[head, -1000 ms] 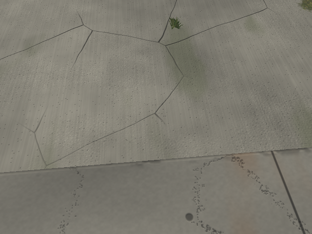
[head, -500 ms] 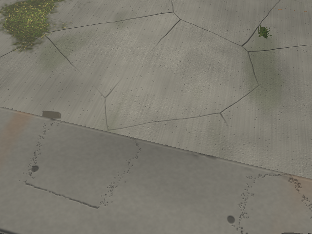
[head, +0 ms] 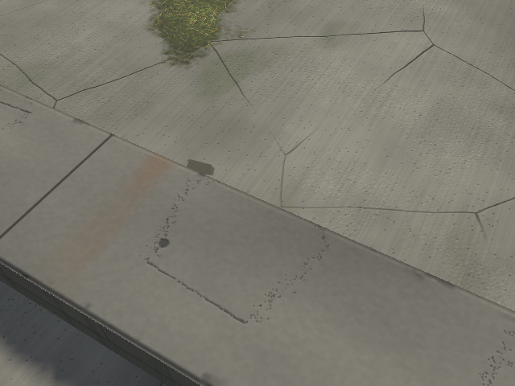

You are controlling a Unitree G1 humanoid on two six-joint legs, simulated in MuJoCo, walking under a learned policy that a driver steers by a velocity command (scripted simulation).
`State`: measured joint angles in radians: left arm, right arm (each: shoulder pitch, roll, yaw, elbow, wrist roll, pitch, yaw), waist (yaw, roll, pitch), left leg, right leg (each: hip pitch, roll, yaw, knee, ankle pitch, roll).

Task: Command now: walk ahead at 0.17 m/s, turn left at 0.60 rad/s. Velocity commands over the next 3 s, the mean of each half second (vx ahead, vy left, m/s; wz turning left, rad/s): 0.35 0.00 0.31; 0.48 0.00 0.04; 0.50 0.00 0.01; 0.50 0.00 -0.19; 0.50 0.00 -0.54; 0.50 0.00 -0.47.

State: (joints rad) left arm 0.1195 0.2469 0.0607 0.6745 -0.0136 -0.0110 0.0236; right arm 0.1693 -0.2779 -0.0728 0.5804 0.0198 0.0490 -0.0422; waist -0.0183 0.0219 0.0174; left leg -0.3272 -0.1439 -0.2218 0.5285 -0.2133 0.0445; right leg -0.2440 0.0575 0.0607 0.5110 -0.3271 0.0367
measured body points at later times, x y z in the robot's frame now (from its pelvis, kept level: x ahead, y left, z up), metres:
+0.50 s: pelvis +0.08 +0.05 +0.00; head +0.10 +0.06 +0.45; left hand +0.12 +0.33 -0.12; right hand +0.30 -0.15 -0.08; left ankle +0.09 +0.15 -0.74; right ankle -0.01 -0.10 -0.68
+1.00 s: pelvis +0.31 +0.02 +0.03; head +0.33 +0.03 +0.48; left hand +0.52 +0.21 -0.02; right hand +0.27 -0.21 -0.11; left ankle +0.11 +0.15 -0.69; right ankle +0.42 -0.06 -0.55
